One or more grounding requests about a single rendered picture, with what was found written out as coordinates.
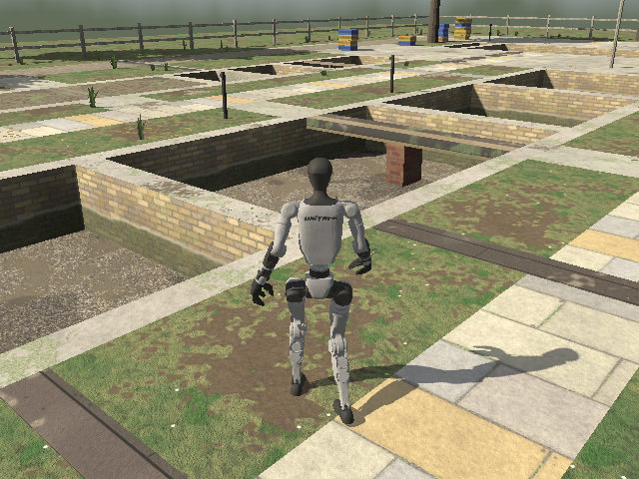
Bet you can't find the left robot foot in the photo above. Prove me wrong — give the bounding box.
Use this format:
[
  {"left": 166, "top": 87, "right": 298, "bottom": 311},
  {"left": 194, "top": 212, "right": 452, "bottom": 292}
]
[{"left": 291, "top": 372, "right": 306, "bottom": 396}]

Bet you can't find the robot right hand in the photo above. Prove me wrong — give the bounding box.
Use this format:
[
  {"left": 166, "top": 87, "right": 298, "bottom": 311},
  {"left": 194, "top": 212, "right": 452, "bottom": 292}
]
[{"left": 348, "top": 258, "right": 371, "bottom": 275}]

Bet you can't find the robot left thigh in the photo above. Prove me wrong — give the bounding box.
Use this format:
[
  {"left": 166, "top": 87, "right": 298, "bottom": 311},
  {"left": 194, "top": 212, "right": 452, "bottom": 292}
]
[{"left": 285, "top": 277, "right": 307, "bottom": 339}]

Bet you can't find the robot left hand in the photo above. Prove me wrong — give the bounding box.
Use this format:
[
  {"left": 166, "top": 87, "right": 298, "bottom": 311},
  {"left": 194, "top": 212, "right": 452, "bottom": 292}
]
[{"left": 251, "top": 279, "right": 274, "bottom": 306}]

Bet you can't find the robot left upper arm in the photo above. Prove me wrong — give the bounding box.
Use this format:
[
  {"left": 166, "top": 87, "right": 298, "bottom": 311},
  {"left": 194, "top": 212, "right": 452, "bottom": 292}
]
[{"left": 271, "top": 201, "right": 300, "bottom": 257}]

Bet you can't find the robot left forearm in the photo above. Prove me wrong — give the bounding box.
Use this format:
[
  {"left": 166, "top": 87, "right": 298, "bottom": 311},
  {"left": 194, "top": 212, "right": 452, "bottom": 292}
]
[{"left": 255, "top": 241, "right": 279, "bottom": 285}]

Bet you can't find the robot right forearm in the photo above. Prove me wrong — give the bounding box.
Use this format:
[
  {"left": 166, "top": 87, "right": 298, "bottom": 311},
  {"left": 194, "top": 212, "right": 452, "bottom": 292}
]
[{"left": 357, "top": 239, "right": 371, "bottom": 265}]

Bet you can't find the robot right upper arm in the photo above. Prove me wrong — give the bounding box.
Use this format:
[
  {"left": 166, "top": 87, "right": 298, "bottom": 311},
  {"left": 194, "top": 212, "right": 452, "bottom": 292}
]
[{"left": 340, "top": 201, "right": 368, "bottom": 253}]

